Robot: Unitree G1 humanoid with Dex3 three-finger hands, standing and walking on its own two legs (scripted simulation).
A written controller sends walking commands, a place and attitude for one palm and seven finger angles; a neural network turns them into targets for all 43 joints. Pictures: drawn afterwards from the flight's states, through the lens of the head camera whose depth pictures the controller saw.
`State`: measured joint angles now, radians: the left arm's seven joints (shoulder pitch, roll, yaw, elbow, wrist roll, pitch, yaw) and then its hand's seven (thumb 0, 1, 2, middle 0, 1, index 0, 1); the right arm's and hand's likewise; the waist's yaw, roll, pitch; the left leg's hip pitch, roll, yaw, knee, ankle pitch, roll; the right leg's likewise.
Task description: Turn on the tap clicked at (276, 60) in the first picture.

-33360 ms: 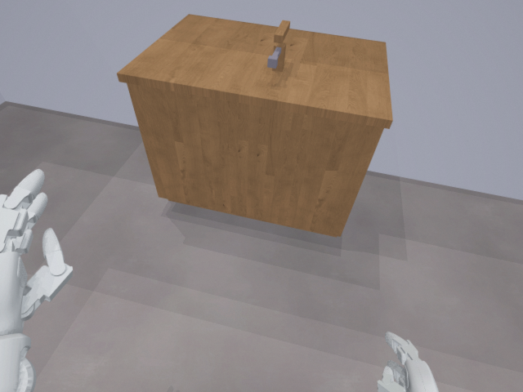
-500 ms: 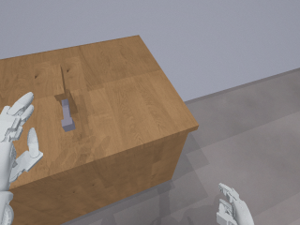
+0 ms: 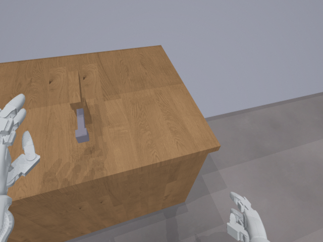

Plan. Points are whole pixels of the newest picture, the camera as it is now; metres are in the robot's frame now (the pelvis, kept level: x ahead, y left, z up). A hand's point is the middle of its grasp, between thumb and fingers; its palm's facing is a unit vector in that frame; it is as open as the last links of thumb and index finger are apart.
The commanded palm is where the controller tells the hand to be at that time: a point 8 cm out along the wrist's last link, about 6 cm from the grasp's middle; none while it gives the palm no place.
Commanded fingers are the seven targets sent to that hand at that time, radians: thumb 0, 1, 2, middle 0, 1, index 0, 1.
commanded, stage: come to a stop and stand still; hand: left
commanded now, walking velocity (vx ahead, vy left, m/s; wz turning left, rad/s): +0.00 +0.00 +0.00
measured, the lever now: (82, 135) +0.35 +0.25 +0.04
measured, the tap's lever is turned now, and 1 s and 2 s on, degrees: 0 0 0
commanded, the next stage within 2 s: look again from close up in 0.10 s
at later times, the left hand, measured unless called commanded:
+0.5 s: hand (52, 165) +0.21 +0.22 +0.15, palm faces +0.36 -0.87 -0.35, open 7.4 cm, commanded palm +0.15 +0.26 +0.18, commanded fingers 0.00 0.90 0.90 -0.20 -0.30 -0.20 -0.30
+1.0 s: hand (41, 186) +0.17 +0.22 +0.16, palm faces +0.55 -0.78 -0.29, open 7.4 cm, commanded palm +0.13 +0.25 +0.16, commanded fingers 0.00 0.90 0.90 -0.20 -0.30 -0.20 -0.30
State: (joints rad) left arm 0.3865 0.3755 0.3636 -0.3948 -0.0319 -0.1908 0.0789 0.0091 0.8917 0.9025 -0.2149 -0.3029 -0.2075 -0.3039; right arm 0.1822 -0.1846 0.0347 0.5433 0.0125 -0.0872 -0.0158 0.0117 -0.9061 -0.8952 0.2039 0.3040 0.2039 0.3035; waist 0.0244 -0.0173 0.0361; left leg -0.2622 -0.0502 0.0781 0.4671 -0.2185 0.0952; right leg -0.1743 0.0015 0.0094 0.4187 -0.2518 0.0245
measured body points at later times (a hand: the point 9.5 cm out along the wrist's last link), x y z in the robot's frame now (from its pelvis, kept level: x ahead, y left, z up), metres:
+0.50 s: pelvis -0.01 -0.02 +0.00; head +0.00 -0.01 +0.45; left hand +0.19 +0.27 +0.17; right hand +0.17 -0.25 -0.07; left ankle +0.02 +0.05 -0.74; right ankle -0.02 -0.14 -0.74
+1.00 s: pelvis -0.03 -0.07 -0.02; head -0.02 -0.07 +0.43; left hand +0.14 +0.26 +0.17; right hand +0.19 -0.28 -0.10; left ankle +0.02 +0.05 -0.74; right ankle -0.02 -0.14 -0.74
